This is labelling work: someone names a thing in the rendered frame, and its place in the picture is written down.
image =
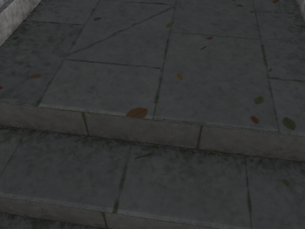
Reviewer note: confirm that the stairs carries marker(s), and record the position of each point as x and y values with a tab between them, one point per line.
65	169

